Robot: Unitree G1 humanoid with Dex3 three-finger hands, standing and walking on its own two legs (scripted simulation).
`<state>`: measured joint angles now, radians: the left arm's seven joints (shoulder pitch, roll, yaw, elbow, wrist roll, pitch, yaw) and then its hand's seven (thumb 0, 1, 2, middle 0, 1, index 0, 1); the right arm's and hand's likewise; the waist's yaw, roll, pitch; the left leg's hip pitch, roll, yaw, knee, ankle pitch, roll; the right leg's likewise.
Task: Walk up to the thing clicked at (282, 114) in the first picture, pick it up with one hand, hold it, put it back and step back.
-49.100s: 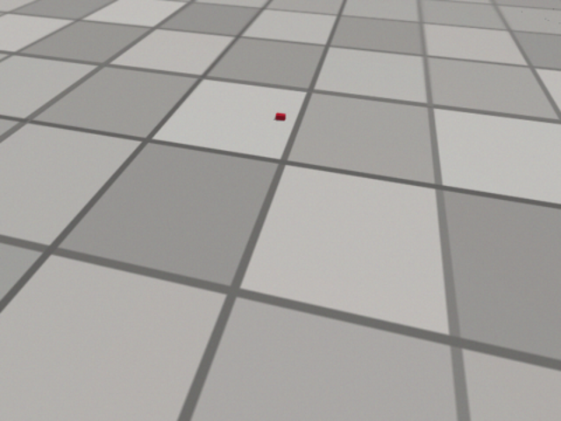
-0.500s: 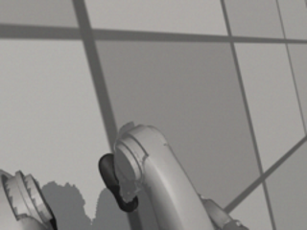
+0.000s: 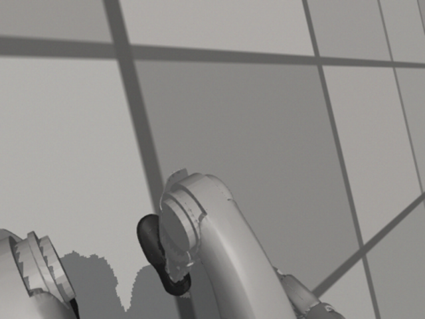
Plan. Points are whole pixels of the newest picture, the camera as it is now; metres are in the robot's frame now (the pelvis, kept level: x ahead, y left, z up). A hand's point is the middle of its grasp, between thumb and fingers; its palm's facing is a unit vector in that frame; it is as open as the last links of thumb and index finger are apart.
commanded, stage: settle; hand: left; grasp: from above
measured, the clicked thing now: out of the picture +0.48 +0.36 -0.30
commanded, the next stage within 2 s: go down in 0.76 s
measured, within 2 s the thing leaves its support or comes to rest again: leaves its support in 0.08 s, rests again in 1.26 s
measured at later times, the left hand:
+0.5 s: hand out of the picture +0.47 +0.37 -0.18, palm faces -0.49 -0.08 -0.87, open 7.9 cm
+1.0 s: hand out of the picture +0.48 +0.37 -0.11, palm faces -0.42 -0.04 -0.91, open 7.7 cm
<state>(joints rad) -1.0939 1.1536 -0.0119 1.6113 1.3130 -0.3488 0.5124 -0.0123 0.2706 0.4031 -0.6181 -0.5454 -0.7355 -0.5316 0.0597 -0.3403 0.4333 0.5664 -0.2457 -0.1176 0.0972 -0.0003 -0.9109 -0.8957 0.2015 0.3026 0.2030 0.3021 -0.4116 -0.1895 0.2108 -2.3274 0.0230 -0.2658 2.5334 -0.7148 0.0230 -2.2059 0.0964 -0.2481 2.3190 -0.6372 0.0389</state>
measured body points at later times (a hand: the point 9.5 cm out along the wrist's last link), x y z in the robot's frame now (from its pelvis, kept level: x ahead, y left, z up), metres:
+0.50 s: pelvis +0.00 +0.00 +0.01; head +0.27 +0.14 +0.34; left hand +0.50 +0.38 -0.13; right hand +0.07 -0.26 -0.05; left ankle +0.07 +0.12 -0.28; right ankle +0.12 -0.10 -0.28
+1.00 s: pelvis -0.01 +0.00 +0.02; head +0.24 +0.13 +0.38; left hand +0.50 +0.37 -0.06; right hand +0.08 -0.25 -0.06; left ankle +0.07 +0.12 -0.28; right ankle +0.12 -0.10 -0.28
